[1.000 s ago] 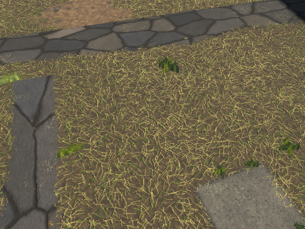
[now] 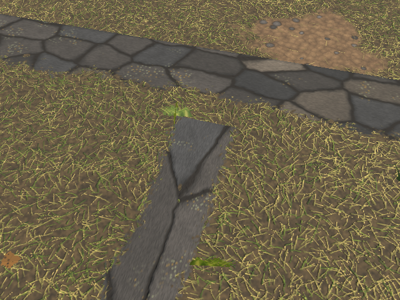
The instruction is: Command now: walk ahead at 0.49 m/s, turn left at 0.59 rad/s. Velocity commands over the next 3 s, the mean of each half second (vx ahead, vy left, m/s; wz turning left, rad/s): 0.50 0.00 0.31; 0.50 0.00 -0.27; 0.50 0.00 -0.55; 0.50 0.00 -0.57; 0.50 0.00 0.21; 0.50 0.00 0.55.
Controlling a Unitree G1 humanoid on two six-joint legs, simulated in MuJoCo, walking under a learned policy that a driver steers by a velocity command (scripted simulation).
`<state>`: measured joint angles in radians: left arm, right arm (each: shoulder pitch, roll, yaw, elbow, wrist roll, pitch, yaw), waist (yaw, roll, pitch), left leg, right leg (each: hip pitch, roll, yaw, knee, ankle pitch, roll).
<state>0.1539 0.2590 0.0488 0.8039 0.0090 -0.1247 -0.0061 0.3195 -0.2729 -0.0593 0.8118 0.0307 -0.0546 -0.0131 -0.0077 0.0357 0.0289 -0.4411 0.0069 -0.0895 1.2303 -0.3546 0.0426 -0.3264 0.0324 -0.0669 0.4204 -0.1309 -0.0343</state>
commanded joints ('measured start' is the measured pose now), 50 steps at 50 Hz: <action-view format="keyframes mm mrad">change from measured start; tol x32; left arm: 1 34 86 24 -20 0 -14 -4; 20 275 29 -23 46 -13 16 -9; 42 -198 47 -1 -114 -28 46 -63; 50 263 207 74 -65 -23 48 -30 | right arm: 1 30 -34 -14 -84 5 5 5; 14 -318 -34 13 -235 -7 -17 53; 19 173 -250 -79 -126 -24 -12 25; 50 -61 -130 -9 -116 12 -102 20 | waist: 1 2 -110 -48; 15 68 -109 39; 20 -68 285 -401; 40 -72 9 66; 50 138 -165 -310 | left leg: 1 -183 122 -27 -5 57 -2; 15 -167 68 110 -626 222 28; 18 309 -15 162 -705 251 96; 20 816 397 -615 -872 121 317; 26 316 223 -159 -1032 375 204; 37 396 223 142 -1126 411 137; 46 511 225 279 -584 1122 37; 47 283 183 278 -293 878 -4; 48 -186 -31 204 89 -114 -75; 50 -404 -2 -36 208 -137 -30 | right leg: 1 170 -285 262 -265 26 -170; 14 303 -310 42 -249 143 -145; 18 238 -242 -55 180 507 -66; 20 -340 -14 36 833 -448 18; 21 -444 -65 141 927 -428 3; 42 -434 -101 53 195 126 -34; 46 -5 44 -59 149 10 -124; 49 776 -371 932 -95 -171 -420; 50 688 -339 774 -112 -131 -354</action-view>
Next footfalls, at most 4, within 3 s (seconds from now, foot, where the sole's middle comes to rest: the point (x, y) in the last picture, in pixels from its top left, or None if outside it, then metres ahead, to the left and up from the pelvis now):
0.36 left None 0.34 0.18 -0.77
0.94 right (214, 239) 0.68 -0.02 -0.77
1.42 left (177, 169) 0.98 0.12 -0.77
1.94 right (266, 147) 1.09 -0.25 -0.77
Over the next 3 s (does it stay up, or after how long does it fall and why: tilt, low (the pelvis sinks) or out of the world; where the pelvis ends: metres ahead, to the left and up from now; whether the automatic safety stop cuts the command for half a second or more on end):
stays up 1.55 -0.41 -0.01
